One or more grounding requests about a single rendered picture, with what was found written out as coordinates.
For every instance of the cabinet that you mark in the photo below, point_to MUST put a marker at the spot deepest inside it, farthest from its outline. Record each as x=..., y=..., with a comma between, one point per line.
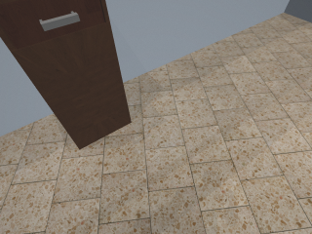
x=79, y=77

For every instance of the handle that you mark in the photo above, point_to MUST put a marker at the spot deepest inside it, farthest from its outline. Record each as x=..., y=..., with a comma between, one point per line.
x=49, y=24

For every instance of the drawer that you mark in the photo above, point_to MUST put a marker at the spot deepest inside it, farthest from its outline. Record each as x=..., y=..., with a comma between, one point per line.
x=21, y=19

